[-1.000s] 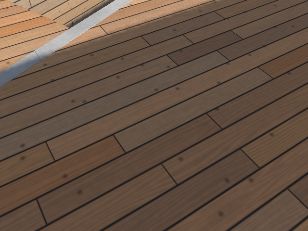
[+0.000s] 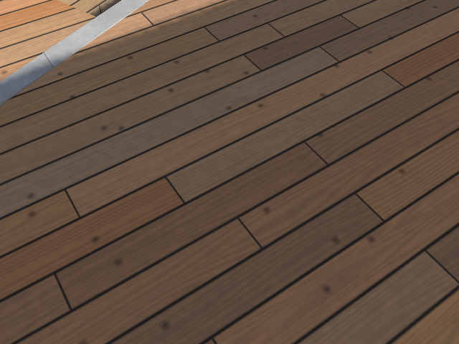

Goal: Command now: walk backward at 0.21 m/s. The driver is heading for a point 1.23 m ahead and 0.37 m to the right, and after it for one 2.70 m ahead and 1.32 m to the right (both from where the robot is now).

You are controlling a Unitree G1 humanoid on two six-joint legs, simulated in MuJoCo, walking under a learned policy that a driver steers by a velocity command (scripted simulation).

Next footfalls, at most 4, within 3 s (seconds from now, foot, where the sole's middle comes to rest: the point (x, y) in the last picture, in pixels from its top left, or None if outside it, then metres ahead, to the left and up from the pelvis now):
0.24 right None -0.07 -0.15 -0.77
0.86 left None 0.06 0.09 -0.77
1.34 right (246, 340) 0.46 -0.02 -0.77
1.76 left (238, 203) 0.92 0.00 -0.77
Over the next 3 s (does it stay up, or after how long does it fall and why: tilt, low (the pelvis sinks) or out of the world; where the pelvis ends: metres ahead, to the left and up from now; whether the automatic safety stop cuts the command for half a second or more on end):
stays up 1.57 -0.74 0.00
